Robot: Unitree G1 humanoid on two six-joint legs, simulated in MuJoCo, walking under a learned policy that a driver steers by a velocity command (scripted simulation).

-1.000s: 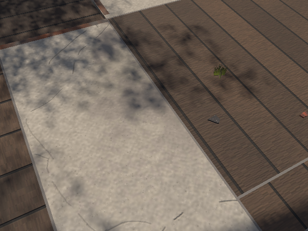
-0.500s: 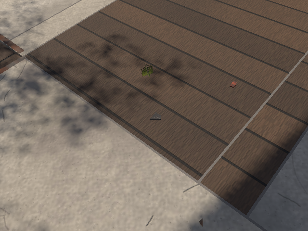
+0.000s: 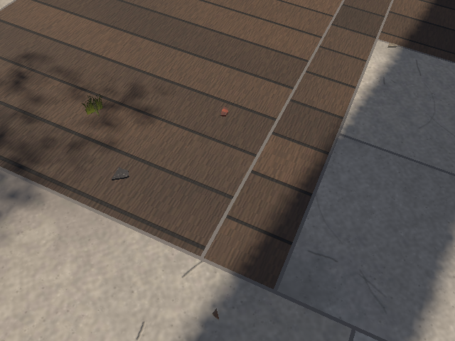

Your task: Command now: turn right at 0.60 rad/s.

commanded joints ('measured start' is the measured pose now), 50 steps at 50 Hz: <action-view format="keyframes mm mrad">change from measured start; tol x32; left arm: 1 -50 53 5 -86 -2 -4 -7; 36 338 9 -42 71 -21 -156 43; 50 -181 -41 -89 -10 23 -130 -12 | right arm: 1 51 -166 -50 -36 -2 -11 0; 29 -251 -107 -19 -103 -11 -48 93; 35 316 -280 -75 29 -35 -78 23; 50 227 -120 -29 181 20 -120 59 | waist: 1 -45 206 -81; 10 34 147 -50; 12 131 -289 -71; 36 -91 346 -350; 50 -39 128 16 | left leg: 1 188 259 -157 -85 400 174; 9 -38 272 -92 -148 -263 106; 13 -694 6 -56 622 -377 -30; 33 -27 -76 2 120 58 33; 36 476 420 -870 -149 -262 220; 50 41 134 -115 -298 342 150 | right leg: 1 -86 -28 -34 -90 -28 11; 10 406 0 -171 -641 57 -128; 13 532 -440 670 -957 -356 -346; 33 457 -195 198 -593 1038 -192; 36 -63 100 77 174 -100 -123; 50 -104 -132 -109 -352 381 -72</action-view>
